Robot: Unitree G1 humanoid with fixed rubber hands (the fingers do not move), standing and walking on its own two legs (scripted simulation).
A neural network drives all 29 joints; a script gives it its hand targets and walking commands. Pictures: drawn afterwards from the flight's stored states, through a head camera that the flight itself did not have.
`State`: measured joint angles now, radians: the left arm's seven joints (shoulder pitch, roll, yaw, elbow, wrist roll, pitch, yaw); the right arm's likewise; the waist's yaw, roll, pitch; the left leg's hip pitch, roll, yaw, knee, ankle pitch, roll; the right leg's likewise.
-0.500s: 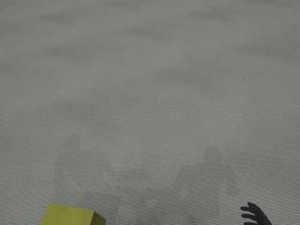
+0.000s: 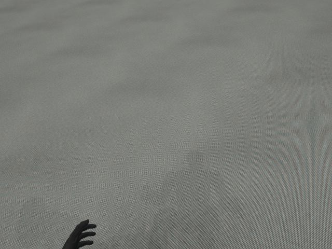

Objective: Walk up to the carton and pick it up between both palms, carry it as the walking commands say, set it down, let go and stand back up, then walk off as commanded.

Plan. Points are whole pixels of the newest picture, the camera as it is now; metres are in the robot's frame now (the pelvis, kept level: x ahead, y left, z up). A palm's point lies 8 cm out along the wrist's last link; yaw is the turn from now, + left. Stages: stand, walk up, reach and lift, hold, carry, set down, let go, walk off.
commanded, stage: walk off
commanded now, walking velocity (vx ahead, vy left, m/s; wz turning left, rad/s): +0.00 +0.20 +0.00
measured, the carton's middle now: out of the picture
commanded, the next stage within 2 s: none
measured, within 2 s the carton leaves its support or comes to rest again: neither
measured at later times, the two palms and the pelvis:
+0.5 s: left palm out of the picture +0.02 +0.36 -0.11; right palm out of the picture +0.07 -0.21 -0.10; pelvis -0.01 +0.07 +0.01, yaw -3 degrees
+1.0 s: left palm out of the picture +0.04 +0.42 -0.10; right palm out of the picture -0.01 -0.08 -0.13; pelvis -0.02 +0.16 +0.02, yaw -4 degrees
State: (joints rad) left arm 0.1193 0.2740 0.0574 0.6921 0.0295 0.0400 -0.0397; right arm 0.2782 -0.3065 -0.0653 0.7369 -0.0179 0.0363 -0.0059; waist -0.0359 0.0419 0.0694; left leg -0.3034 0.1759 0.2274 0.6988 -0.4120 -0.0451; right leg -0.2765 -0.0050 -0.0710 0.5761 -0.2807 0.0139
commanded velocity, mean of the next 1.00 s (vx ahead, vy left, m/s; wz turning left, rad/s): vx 0.00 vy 0.20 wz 0.00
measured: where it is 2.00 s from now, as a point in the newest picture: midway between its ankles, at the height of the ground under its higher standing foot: outside the picture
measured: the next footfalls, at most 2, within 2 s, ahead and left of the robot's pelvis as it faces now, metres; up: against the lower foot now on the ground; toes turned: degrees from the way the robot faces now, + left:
left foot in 0.50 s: +0.03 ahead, +0.20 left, +0.00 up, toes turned +2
right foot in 0.90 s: -0.01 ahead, +0.06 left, +0.00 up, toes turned -10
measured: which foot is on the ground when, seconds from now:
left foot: up 0.00-0.48, down 0.50-0.90, up 0.92-1.00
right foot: down 0.00-0.50, up 0.52-0.88, down 0.90-1.00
